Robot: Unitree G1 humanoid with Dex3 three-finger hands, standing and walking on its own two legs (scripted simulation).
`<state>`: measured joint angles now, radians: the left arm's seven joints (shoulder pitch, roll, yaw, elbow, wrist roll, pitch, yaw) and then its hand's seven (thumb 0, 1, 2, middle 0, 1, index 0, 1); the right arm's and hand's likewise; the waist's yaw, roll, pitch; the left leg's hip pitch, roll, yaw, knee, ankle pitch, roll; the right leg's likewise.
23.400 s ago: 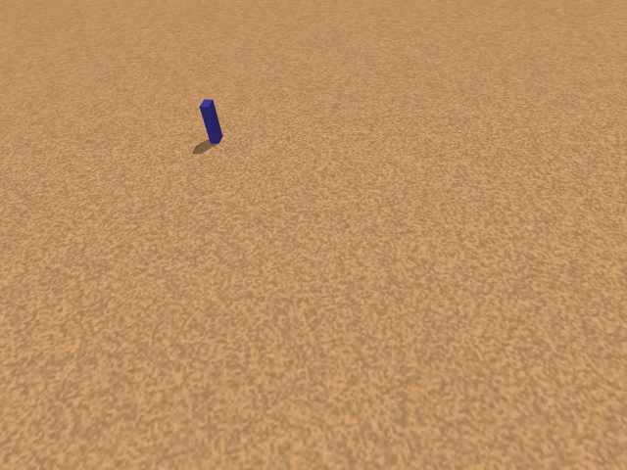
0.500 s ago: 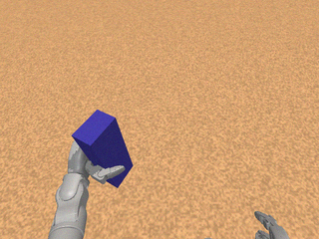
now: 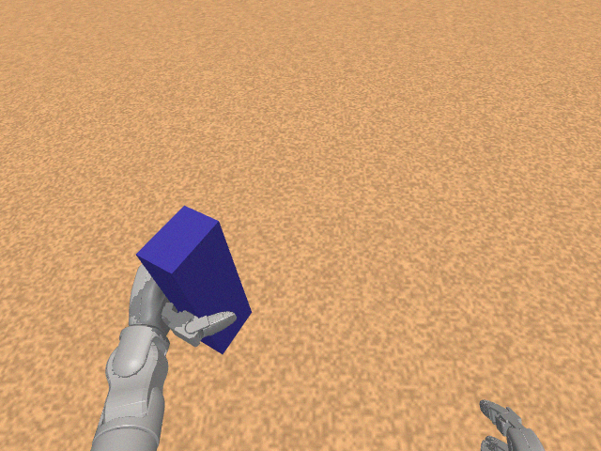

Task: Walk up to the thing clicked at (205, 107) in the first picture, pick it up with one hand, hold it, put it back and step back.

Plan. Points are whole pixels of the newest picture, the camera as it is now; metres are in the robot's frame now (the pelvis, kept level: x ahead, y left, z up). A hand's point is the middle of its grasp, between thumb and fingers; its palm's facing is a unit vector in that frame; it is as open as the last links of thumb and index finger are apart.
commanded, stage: hold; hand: left
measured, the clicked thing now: (205, 289) +0.33 +0.16 +0.04
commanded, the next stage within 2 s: crouch in 0.36 s
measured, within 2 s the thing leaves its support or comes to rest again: neither
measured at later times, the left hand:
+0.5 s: hand (200, 282) +0.33 +0.17 +0.05, palm faces -0.05 -1.00 +0.00, open 11.6 cm
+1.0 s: hand (227, 323) +0.34 +0.16 -0.11, palm faces -0.02 -1.00 +0.02, open 11.6 cm
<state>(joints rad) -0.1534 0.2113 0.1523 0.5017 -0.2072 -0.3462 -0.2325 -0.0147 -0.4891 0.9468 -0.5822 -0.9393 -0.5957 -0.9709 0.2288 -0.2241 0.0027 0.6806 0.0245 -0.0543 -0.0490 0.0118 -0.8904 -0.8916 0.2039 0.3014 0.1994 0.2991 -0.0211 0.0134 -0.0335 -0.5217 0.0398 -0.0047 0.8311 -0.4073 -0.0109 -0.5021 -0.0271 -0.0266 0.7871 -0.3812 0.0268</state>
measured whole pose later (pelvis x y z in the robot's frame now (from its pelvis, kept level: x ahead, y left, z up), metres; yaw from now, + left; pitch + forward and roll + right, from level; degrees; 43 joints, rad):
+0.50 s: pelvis +0.01 +0.00 +0.00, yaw +0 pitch +6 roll -2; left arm -0.16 0.22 0.15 0.49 -0.19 -0.34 -0.23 -0.01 -0.49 0.95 -0.58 -0.94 -0.59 -0.98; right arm 0.23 -0.22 0.00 0.68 0.02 -0.05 -0.04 0.01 -0.89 -0.89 0.20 0.30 0.20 0.30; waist -0.02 0.01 -0.03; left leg -0.51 0.04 -0.01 0.83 -0.42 -0.01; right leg -0.49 -0.03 -0.03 0.78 -0.39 0.03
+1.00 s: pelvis -0.03 +0.00 -0.10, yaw +0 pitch +22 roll -2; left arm -0.38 0.24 0.24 0.88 -0.17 -0.66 -0.24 -0.01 -0.49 0.95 -0.58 -0.93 -0.60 -0.96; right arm 0.21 -0.26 -0.01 0.67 -0.03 -0.10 0.02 0.01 -0.86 -0.89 0.20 0.30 0.20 0.30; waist -0.08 -0.02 -0.14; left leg -1.18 0.04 -0.04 1.34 -0.55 -0.02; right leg -1.15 -0.03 -0.03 1.31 -0.54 0.02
